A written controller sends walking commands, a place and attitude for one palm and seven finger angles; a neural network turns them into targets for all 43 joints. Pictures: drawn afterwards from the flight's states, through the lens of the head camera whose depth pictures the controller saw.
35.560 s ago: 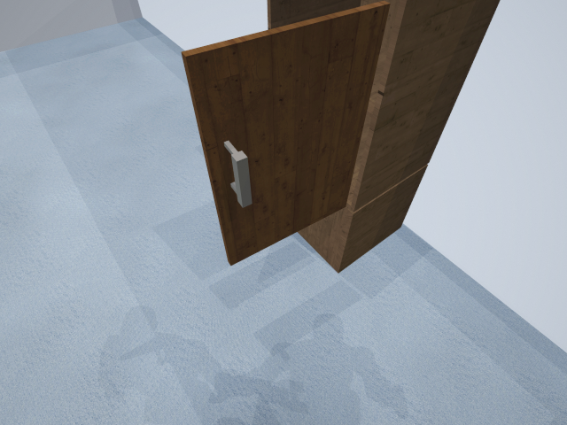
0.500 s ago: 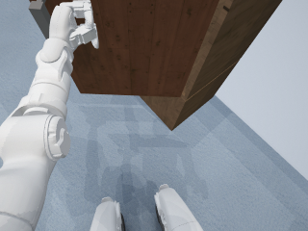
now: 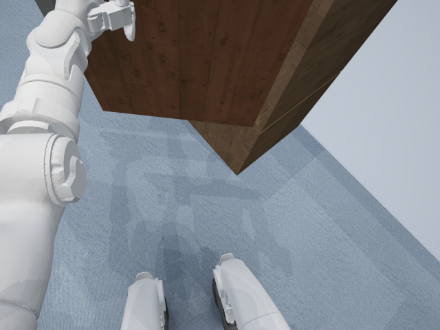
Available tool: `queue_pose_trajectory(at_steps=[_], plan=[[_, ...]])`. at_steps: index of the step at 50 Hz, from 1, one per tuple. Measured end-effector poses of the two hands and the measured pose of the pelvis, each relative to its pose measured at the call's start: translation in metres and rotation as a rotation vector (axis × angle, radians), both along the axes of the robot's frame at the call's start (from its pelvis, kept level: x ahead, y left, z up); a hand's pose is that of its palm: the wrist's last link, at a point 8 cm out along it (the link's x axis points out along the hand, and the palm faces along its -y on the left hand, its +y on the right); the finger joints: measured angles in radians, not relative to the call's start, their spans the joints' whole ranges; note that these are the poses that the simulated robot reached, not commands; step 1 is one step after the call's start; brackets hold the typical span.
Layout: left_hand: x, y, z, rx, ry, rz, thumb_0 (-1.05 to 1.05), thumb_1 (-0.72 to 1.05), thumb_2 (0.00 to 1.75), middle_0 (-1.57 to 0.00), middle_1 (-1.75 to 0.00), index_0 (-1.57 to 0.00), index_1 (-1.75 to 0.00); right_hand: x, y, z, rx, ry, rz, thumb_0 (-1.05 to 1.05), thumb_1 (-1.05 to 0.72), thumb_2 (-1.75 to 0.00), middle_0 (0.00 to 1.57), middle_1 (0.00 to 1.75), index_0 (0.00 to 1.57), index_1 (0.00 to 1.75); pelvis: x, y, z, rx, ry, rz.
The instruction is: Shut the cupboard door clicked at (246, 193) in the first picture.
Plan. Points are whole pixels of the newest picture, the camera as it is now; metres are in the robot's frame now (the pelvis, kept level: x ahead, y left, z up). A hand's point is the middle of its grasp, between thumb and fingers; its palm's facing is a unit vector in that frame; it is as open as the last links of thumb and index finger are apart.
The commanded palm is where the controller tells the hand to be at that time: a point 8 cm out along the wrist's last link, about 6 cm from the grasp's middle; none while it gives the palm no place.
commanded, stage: push the door shut along its arc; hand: left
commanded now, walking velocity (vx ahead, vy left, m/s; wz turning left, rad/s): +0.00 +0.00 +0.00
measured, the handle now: out of the picture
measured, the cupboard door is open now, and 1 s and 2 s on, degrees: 46 38 38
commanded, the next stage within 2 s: pull the fist back off the door in 0.12 s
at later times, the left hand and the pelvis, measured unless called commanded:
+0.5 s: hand out of the picture +0.62 +0.01 +0.13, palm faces +0.04 -1.00 -0.06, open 3.1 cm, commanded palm +0.59 +0.04 +0.13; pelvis +0.00 +0.01 -0.01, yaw -1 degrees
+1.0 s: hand (142, 46) +0.54 +0.02 +0.11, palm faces -0.03 -1.00 +0.00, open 3.1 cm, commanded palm +0.52 +0.06 +0.13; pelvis +0.03 +0.00 +0.04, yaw +1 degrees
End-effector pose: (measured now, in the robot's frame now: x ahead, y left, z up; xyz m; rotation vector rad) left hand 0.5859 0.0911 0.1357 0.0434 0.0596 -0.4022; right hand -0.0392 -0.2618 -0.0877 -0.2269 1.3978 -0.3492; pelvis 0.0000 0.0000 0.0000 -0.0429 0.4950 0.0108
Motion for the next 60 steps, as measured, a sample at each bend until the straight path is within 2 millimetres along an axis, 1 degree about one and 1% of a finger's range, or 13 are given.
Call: queue_pose_trajectory(at_steps=[12, 13, 18, 21, 26, 31, 34, 40, 42, 49, 52, 55, 60], plan=[[0.014, -0.007, 0.001, 0.002, 0.025, -0.036, 0.05, 0.96, 0.96, -1.30, -1.50, -1.30, -1.50, -0.021, 0.019, -0.008, 0.008, 0.038, -0.037, 0.00, -0.91, -0.90, 0.20, 0.30, 0.20, 0.30, -0.004, 0.005, -0.009, -0.011, 0.030, -0.005], [0.016, -0.008, 0.000, -0.028, 0.034, -0.010, 0.05, 0.95, 0.96, -1.30, -1.50, -1.30, -1.50, -0.023, 0.021, -0.008, 0.012, 0.042, -0.035, 0.00, -0.91, -0.90, 0.20, 0.30, 0.20, 0.30, -0.004, 0.006, -0.010, -0.014, 0.036, -0.005], [0.018, -0.015, -0.007, -0.131, 0.073, 0.281, 0.03, 0.86, 0.92, -1.30, -1.50, -1.30, -1.50, -0.030, 0.036, -0.009, 0.076, 0.074, -0.002, 0.00, -0.91, -0.90, 0.20, 0.30, 0.20, 0.30, -0.002, 0.008, -0.011, -0.016, 0.060, -0.004], [0.018, -0.022, -0.008, -0.094, 0.019, 0.417, 0.02, 0.86, 0.91, -1.30, -1.50, -1.30, -1.50, -0.033, 0.045, -0.010, 0.120, 0.085, 0.010, 0.00, -0.91, -0.90, 0.20, 0.30, 0.20, 0.30, 0.000, 0.008, -0.013, -0.012, 0.074, -0.007], [0.015, -0.032, -0.007, 0.038, -0.091, 0.427, 0.02, 0.89, 0.91, -1.29, -1.50, -1.30, -1.50, -0.039, 0.054, -0.011, 0.179, 0.105, -0.025, 0.00, -0.91, -0.90, 0.20, 0.30, 0.20, 0.30, 0.004, 0.007, -0.010, -0.001, 0.065, -0.014], [0.007, -0.033, -0.015, 0.040, 0.008, 0.380, 0.02, 0.90, 0.90, -1.29, -1.50, -1.30, -1.50, -0.037, 0.054, -0.002, 0.201, 0.119, -0.055, 0.01, -0.91, -0.90, 0.20, 0.30, 0.20, 0.30, 0.009, 0.005, 0.005, 0.010, 0.034, -0.019], [0.000, -0.027, -0.015, -0.013, 0.045, 0.398, 0.02, 0.90, 0.90, -1.29, -1.50, -1.30, -1.50, -0.029, 0.048, 0.007, 0.196, 0.107, -0.042, 0.01, -0.91, -0.90, 0.20, 0.30, 0.20, 0.30, 0.015, 0.004, 0.015, 0.016, 0.013, -0.021], [-0.018, -0.014, 0.003, -0.021, -0.076, 0.408, 0.02, 0.90, 0.90, -1.29, -1.50, -1.30, -1.50, -0.001, 0.026, 0.017, 0.169, 0.065, 0.016, 0.01, -0.91, -0.90, 0.20, 0.30, 0.20, 0.30, 0.025, 0.000, 0.027, 0.024, -0.026, -0.012], [-0.026, -0.012, 0.004, -0.005, -0.091, 0.393, 0.02, 0.90, 0.90, -1.29, -1.50, -1.30, -1.50, 0.010, 0.018, 0.019, 0.157, 0.052, 0.033, 0.01, -0.91, -0.90, 0.20, 0.30, 0.20, 0.30, 0.028, -0.002, 0.030, 0.024, -0.039, -0.006], [-0.060, -0.014, -0.020, -0.017, 0.006, 0.372, 0.02, 0.90, 0.90, -1.29, -1.50, -1.30, -1.50, 0.059, -0.005, 0.024, 0.110, -0.034, 0.088, 0.01, -0.91, -0.90, 0.20, 0.30, 0.20, 0.30, 0.032, -0.004, 0.038, 0.026, -0.086, 0.011], [-0.073, -0.018, -0.022, -0.040, -0.027, 0.375, 0.02, 0.90, 0.90, -1.30, -1.50, -1.30, -1.50, 0.080, -0.008, 0.023, 0.100, -0.088, 0.112, 0.01, -0.91, -0.90, 0.20, 0.30, 0.20, 0.30, 0.032, -0.004, 0.039, 0.029, -0.099, 0.013], [-0.080, -0.024, -0.013, -0.037, -0.099, 0.364, 0.02, 0.90, 0.90, -1.30, -1.50, -1.30, -1.50, 0.095, -0.007, 0.017, 0.104, -0.132, 0.129, 0.01, -0.91, -0.90, 0.20, 0.30, 0.20, 0.30, 0.030, -0.004, 0.037, 0.033, -0.109, 0.015], [-0.074, -0.034, -0.003, 0.031, -0.121, 0.349, 0.02, 0.90, 0.90, -1.30, -1.50, -1.30, -1.50, 0.105, 0.000, 0.006, 0.129, -0.159, 0.124, 0.00, -0.91, -0.90, 0.20, 0.30, 0.20, 0.30, 0.025, -0.005, 0.034, 0.041, -0.114, 0.015]])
